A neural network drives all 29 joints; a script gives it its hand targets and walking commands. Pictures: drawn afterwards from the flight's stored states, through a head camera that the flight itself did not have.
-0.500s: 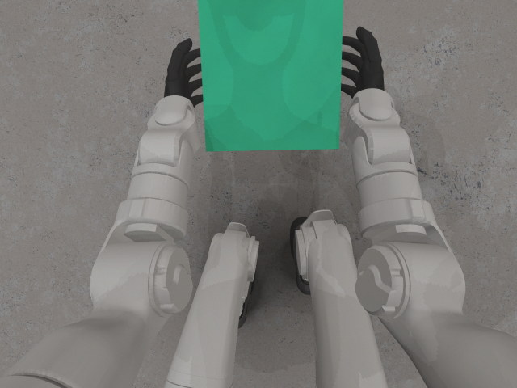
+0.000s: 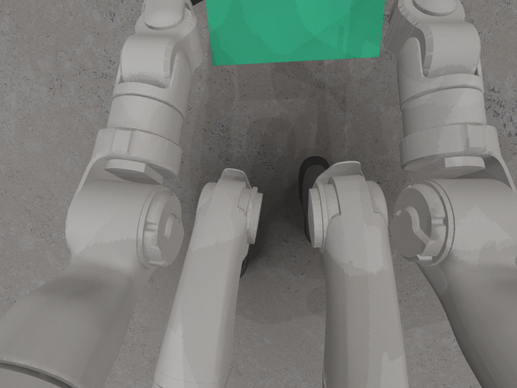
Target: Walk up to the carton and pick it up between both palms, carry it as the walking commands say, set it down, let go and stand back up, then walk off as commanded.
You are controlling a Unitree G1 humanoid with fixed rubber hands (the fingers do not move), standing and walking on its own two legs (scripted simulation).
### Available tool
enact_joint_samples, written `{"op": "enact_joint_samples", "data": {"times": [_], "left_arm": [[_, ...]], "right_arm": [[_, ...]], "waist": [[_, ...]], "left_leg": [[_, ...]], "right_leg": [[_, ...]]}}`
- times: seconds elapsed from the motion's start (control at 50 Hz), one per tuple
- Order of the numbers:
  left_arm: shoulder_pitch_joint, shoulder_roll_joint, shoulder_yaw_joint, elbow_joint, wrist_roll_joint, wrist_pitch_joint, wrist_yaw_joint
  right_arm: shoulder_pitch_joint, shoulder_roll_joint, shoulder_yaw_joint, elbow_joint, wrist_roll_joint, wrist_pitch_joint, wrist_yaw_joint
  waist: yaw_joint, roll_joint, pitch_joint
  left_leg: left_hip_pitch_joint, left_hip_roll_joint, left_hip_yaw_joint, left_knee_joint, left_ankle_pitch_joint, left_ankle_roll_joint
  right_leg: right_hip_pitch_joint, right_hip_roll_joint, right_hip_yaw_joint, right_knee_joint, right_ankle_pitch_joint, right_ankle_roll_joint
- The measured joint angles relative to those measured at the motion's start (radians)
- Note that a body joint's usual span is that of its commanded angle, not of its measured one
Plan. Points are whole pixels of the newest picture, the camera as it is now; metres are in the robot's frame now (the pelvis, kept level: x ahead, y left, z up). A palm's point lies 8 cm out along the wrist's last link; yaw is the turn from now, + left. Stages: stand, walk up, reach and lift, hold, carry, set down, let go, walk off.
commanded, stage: set down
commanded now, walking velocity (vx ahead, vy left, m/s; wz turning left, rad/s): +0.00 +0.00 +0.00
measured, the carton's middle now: out of the picture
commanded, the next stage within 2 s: none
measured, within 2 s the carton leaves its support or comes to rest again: rests again in 1.00 s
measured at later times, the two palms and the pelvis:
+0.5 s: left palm out of the picture +0.57 +0.11 -0.23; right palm out of the picture +0.57 -0.15 -0.23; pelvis +0.01 +0.00 -0.05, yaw +2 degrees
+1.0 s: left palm out of the picture +0.58 +0.11 -0.23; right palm out of the picture +0.58 -0.15 -0.23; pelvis +0.01 +0.01 -0.07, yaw +2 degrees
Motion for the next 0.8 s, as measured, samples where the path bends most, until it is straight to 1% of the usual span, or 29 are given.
{"op": "enact_joint_samples", "data": {"times": [0.1, 0.18, 0.24, 0.3, 0.36, 0.42, 0.48, 0.52, 0.56, 0.62, 0.72, 0.8], "left_arm": [[-0.080, 0.023, 0.049, 0.076, 0.034, -0.014, -0.029], [-0.116, 0.032, 0.077, 0.080, 0.064, -0.001, -0.050], [-0.119, 0.042, 0.070, 0.063, 0.059, 0.010, -0.053], [-0.122, 0.059, 0.050, 0.041, 0.031, 0.031, -0.051], [-0.144, 0.068, 0.037, 0.064, 0.030, 0.030, -0.053], [-0.148, 0.066, 0.009, 0.073, 0.024, 0.029, -0.042], [-0.155, 0.074, 0.009, 0.096, 0.002, 0.017, -0.041], [-0.162, 0.084, -0.022, 0.097, -0.016, 0.021, -0.034], [-0.167, 0.085, -0.046, 0.107, -0.023, 0.020, -0.027], [-0.181, 0.078, -0.049, 0.137, -0.021, 0.006, -0.030], [-0.176, 0.068, -0.082, 0.132, -0.051, -0.003, -0.008], [-0.195, 0.058, -0.082, 0.153, -0.053, -0.008, 0.017]], "right_arm": [[-0.094, 0.000, -0.044, 0.089, -0.055, -0.021, 0.002], [-0.130, 0.002, -0.054, 0.080, -0.080, 0.002, -0.001], [-0.149, -0.003, -0.034, 0.083, -0.075, 0.010, -0.006], [-0.151, -0.002, -0.014, 0.069, -0.064, 0.020, -0.015], [-0.151, -0.011, 0.002, 0.076, -0.050, 0.017, -0.021], [-0.140, -0.028, 0.020, 0.060, -0.016, 0.029, -0.022], [-0.151, -0.032, 0.023, 0.089, -0.002, 0.016, -0.023], [-0.159, -0.036, 0.022, 0.096, 0.006, 0.025, -0.028], [-0.163, -0.047, 0.022, 0.112, 0.008, 0.026, -0.018], [-0.170, -0.064, 0.010, 0.145, 0.005, 0.015, 0.003], [-0.170, -0.087, 0.004, 0.165, 0.014, -0.002, 0.031], [-0.189, -0.098, -0.010, 0.192, 0.003, -0.011, 0.041]], "waist": [[-0.006, -0.003, -0.002], [-0.007, -0.001, 0.000], [-0.012, 0.007, 0.002], [-0.018, -0.002, 0.003], [-0.023, -0.010, 0.002], [-0.015, 0.000, 0.003], [-0.026, -0.002, 0.002], [-0.025, -0.009, 0.002], [-0.021, -0.015, 0.002], [-0.016, -0.012, 0.000], [-0.008, 0.017, 0.001], [-0.005, 0.038, 0.001]], "left_leg": [[-0.056, -0.001, 0.003, 0.024, 0.013, -0.011], [-0.110, 0.001, 0.010, 0.053, 0.012, -0.016], [-0.146, 0.000, 0.017, 0.076, 0.006, -0.017], [-0.172, 0.002, 0.026, 0.096, -0.006, -0.017], [-0.193, 0.000, 0.027, 0.113, -0.017, -0.017], [-0.209, -0.001, 0.026, 0.134, -0.031, -0.012], [-0.223, -0.012, 0.025, 0.153, -0.039, -0.007], [-0.229, -0.013, 0.022, 0.168, -0.044, -0.005], [-0.231, -0.014, 0.020, 0.184, -0.052, -0.001], [-0.239, -0.017, 0.015, 0.206, -0.056, 0.006], [-0.255, -0.020, 0.011, 0.229, -0.049, 0.016], [-0.269, -0.023, 0.011, 0.234, -0.037, 0.023]], "right_leg": [[-0.058, -0.002, -0.003, 0.022, 0.019, -0.010], [-0.118, 0.000, -0.002, 0.052, 0.027, -0.015], [-0.158, -0.001, -0.001, 0.077, 0.024, -0.016], [-0.192, 0.002, 0.003, 0.101, 0.017, -0.018], [-0.217, 0.000, 0.001, 0.121, 0.009, -0.020], [-0.233, -0.002, -0.004, 0.138, -0.003, -0.018], [-0.243, -0.014, -0.006, 0.158, -0.018, -0.015], [-0.246, -0.017, -0.012, 0.168, -0.024, -0.013], [-0.246, -0.019, -0.017, 0.179, -0.030, -0.010], [-0.247, -0.025, -0.025, 0.191, -0.036, -0.004], [-0.247, -0.031, -0.033, 0.198, -0.034, 0.010], [-0.252, -0.035, -0.033, 0.196, -0.026, 0.016]]}}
